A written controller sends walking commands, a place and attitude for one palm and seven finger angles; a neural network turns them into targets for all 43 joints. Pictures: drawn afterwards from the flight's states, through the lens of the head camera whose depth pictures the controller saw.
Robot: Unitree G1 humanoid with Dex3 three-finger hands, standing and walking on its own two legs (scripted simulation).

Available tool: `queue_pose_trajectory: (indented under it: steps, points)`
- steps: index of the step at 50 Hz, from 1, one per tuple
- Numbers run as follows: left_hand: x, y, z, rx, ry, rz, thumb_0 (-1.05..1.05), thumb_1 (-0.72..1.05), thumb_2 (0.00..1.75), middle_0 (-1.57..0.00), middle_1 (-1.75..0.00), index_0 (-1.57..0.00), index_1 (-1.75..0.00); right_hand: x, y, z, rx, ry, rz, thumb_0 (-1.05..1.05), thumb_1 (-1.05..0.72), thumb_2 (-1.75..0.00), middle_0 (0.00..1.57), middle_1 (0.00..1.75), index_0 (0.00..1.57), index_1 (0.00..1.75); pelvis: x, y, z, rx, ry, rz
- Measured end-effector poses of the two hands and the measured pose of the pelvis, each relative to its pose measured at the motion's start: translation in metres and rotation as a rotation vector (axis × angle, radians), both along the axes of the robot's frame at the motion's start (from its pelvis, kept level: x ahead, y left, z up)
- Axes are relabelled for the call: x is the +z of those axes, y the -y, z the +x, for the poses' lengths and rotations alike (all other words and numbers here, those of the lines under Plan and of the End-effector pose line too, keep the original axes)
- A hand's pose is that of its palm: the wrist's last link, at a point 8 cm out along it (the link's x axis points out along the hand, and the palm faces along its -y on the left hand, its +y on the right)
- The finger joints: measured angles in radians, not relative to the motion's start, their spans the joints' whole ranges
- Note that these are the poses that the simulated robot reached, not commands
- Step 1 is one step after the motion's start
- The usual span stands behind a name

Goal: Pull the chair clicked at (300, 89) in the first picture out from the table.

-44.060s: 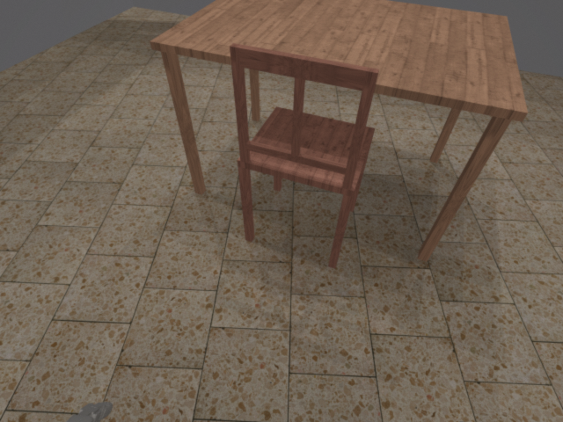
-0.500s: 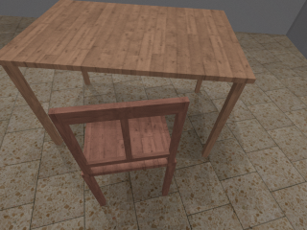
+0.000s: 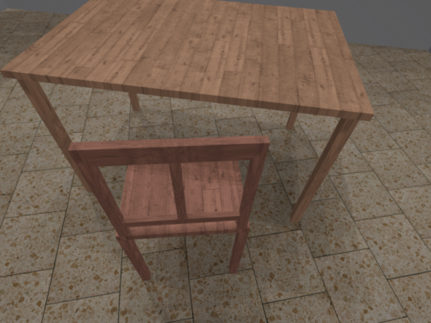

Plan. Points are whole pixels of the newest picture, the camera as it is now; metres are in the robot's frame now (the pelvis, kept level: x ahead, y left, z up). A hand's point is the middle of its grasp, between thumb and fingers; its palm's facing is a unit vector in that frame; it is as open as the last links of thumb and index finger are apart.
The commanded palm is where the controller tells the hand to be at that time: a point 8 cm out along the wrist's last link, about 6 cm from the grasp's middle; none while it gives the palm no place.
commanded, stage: shuffle to correct the standing spot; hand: left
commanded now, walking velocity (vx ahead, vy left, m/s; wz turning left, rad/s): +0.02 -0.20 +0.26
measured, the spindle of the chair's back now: (179, 192) +0.43 +0.12 -0.09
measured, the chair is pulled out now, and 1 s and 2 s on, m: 0.17 0.17 0.17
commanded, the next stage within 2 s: come to a stop and stand still in 0.54 s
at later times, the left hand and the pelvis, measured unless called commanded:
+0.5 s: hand out of the picture +0.00 +0.10 -0.18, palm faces +0.15 -0.97 -0.21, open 7.4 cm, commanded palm none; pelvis +0.02 -0.08 -0.01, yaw +8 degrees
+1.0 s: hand out of the picture +0.02 +0.02 -0.17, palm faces +0.16 -0.96 -0.23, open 7.3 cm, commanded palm none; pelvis +0.03 -0.16 +0.00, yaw +8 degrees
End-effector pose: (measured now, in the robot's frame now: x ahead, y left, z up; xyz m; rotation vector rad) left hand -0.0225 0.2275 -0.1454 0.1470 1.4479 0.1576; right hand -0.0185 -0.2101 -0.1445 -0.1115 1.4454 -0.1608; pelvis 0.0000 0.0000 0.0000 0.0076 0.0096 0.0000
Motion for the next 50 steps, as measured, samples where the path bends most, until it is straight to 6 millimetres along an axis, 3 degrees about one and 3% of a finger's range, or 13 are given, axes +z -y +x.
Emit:
queue_pose_trajectory:
  steps: [6, 12, 18, 24, 33, 37, 42, 45, 50]
  points:
    - [-0.005, 0.02, -0.01, 0.057, -0.011, -0.002, 0.0, 0.91, 0.9, -0.2, -0.3, -0.2, -0.3, -0.003, 0.026, 0.023, 0.041, 0.009, -0.032, 0.0, -0.91, -0.9, 0.2, 0.3, 0.2, 0.3, -0.005, 0.017, 0.007, 0.048, 0.003, -0.012]
    - [-0.022, 0.04, -0.012, 0.114, -0.008, -0.046, 0.0, 0.91, 0.9, -0.2, -0.3, -0.2, -0.3, 0.001, 0.041, 0.055, 0.108, 0.036, -0.081, 0.0, -0.91, -0.9, 0.2, 0.3, 0.2, 0.29, -0.011, 0.026, 0.016, 0.095, 0.023, -0.005]
    - [-0.015, 0.061, 0.002, 0.118, 0.005, -0.052, 0.0, 0.91, 0.9, -0.2, -0.3, -0.2, -0.3, 0.006, 0.053, 0.075, 0.14, 0.082, -0.071, 0.0, -0.92, -0.9, 0.2, 0.3, 0.2, 0.3, -0.004, 0.045, 0.019, 0.11, 0.013, 0.001]
    - [-0.007, 0.076, 0.013, 0.12, 0.05, 0.008, 0.0, 0.91, 0.9, -0.2, -0.3, -0.2, -0.3, -0.009, 0.09, 0.087, 0.141, 0.069, -0.047, 0.01, -0.92, -0.9, 0.2, 0.3, 0.2, 0.3, -0.011, 0.077, 0.02, 0.127, 0.016, -0.01]
    - [-0.013, 0.1, 0.019, 0.139, 0.063, 0.007, 0.0, 0.9, 0.9, -0.2, -0.3, -0.2, -0.3, 0.005, 0.128, 0.111, 0.156, 0.106, -0.102, 0.01, -0.92, -0.9, 0.2, 0.3, 0.2, 0.3, -0.009, 0.106, 0.024, 0.138, 0.003, -0.021]
    - [-0.021, 0.114, 0.025, 0.127, 0.06, -0.013, 0.0, 0.91, 0.9, -0.2, -0.3, -0.2, -0.3, 0.011, 0.134, 0.111, 0.159, 0.142, -0.104, 0.0, -0.91, -0.9, 0.2, 0.3, 0.2, 0.29, -0.009, 0.119, 0.025, 0.119, 0.023, 0.008]
    - [-0.007, 0.134, 0.034, 0.138, 0.091, 0.001, 0.01, 0.92, 0.9, -0.2, -0.3, -0.2, -0.3, 0.005, 0.141, 0.103, 0.18, 0.114, -0.061, 0.01, -0.93, -0.9, 0.2, 0.3, 0.2, 0.3, -0.003, 0.134, 0.025, 0.13, 0.029, 0.01]
    - [-0.002, 0.143, 0.033, 0.133, 0.11, 0.033, 0.01, 0.93, 0.9, -0.2, -0.3, -0.2, -0.3, -0.005, 0.154, 0.101, 0.173, 0.096, -0.029, 0.01, -0.95, -0.9, 0.2, 0.3, 0.2, 0.3, -0.006, 0.146, 0.026, 0.126, 0.036, 0.016]
    - [0.01, 0.16, 0.027, 0.121, 0.093, 0.044, 0.01, 0.92, 0.9, -0.2, -0.3, -0.2, -0.3, -0.006, 0.17, 0.099, 0.158, 0.087, 0.003, 0.01, -0.94, -0.9, 0.2, 0.3, 0.2, 0.3, 0.0, 0.159, 0.027, 0.141, 0.03, 0.009]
